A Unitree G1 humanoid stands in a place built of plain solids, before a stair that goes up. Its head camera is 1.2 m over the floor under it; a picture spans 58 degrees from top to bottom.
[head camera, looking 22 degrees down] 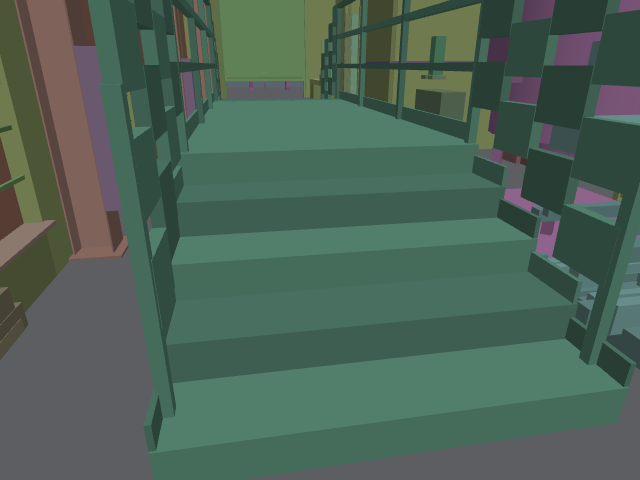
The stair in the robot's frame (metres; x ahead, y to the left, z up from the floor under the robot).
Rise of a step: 0.16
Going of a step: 0.30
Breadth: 1.60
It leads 10 degrees to the left of straight ahead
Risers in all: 5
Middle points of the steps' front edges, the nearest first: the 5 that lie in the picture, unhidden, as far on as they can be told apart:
1.06 -0.29 0.16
1.36 -0.24 0.32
1.66 -0.19 0.48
1.95 -0.14 0.64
2.25 -0.08 0.80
